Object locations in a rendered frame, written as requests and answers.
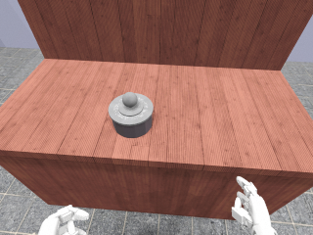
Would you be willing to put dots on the robot right forearm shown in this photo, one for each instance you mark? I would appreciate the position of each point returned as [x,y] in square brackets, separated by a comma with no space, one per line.
[263,229]

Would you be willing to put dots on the table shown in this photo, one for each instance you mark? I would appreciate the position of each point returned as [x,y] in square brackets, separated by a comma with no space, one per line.
[221,105]

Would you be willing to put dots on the lid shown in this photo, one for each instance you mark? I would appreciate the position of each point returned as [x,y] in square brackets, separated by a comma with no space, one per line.
[131,116]

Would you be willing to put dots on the knob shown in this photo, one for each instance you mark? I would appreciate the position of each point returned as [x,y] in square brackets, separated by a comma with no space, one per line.
[129,99]

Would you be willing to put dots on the pot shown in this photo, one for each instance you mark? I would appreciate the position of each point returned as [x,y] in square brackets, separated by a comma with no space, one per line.
[133,131]

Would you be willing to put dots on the left robot hand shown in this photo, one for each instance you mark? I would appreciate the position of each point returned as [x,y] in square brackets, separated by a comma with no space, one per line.
[51,225]

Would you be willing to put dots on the right robot hand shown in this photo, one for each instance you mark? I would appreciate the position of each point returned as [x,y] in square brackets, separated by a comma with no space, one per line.
[254,211]

